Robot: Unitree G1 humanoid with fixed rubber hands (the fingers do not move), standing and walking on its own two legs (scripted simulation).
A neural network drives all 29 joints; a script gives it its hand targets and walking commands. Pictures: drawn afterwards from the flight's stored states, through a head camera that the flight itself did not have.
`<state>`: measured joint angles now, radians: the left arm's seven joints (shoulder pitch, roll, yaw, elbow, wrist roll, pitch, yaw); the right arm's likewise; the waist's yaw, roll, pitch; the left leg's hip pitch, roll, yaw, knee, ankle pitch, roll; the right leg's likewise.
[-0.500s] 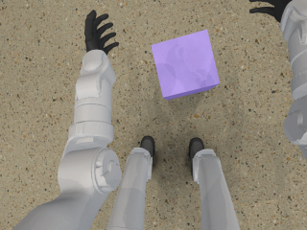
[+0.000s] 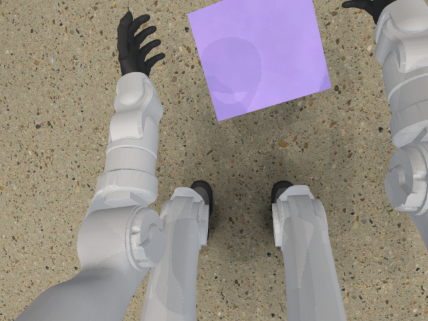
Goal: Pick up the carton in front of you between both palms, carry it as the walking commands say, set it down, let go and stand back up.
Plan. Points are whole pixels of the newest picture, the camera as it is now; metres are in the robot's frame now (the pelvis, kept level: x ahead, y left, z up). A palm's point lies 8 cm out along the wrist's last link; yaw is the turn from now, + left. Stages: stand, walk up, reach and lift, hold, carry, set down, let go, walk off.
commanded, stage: reach and lift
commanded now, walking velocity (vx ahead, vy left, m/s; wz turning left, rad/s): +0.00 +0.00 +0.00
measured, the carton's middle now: (257, 63) +0.52 -0.08 -0.39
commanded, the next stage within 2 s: none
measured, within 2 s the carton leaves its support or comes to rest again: leaves its support in 1.26 s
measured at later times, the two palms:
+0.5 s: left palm (160, 83) +0.50 +0.13 -0.31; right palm (342, 33) +0.53 -0.23 -0.32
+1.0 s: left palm (177, 79) +0.50 +0.09 -0.30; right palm (333, 37) +0.53 -0.21 -0.30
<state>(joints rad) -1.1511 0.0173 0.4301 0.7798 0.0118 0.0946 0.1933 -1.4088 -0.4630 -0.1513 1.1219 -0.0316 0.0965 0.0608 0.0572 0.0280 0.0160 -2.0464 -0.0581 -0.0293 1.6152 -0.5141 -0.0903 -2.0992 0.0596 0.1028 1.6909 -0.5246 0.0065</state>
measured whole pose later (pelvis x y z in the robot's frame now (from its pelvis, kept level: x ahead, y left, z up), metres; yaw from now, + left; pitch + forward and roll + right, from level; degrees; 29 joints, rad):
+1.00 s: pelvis -0.05 +0.00 -0.14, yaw +0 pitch +34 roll +6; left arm -1.52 0.05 0.48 1.04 -0.01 0.13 0.22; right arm -1.72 -0.51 0.03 1.31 0.03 0.15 0.06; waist 0.02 0.07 0.44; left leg -2.18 -0.09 -0.02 2.13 -0.55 -0.12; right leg -2.24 0.01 0.08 2.20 -0.56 -0.01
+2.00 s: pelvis -0.03 +0.03 +0.00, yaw -7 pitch +43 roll +2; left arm -0.97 -0.15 0.55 0.52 0.18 0.38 0.18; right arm -1.09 -0.12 -0.35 0.76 -0.23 0.39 0.04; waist 0.01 0.05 -0.15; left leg -1.90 -0.15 -0.11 1.66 -0.51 -0.10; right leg -1.94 0.10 0.12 1.67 -0.46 0.06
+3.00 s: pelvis +0.07 +0.03 +0.25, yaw -10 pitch +6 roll +0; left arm -0.27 -0.15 0.27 0.45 0.21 0.45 0.07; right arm -0.25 0.14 -0.24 0.45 -0.22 0.48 -0.04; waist -0.01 0.01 -0.15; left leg -0.37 -0.06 -0.16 0.55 -0.28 -0.01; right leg -0.40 0.05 0.15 0.52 -0.24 0.03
